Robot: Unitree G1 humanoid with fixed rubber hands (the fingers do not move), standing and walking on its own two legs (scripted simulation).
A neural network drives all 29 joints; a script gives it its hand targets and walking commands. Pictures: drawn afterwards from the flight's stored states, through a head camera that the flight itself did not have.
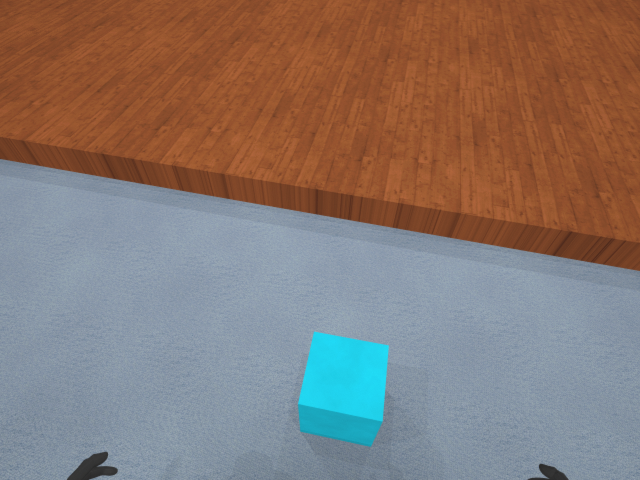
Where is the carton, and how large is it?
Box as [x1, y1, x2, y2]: [298, 332, 388, 446]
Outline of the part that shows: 314,332 298,402 300,431 370,446 382,421 388,345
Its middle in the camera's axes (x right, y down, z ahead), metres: +0.07 +0.44 +1.11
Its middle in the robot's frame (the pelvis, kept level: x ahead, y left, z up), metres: +0.45 -0.06 -0.66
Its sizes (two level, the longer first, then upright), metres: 0.210 0.200 0.250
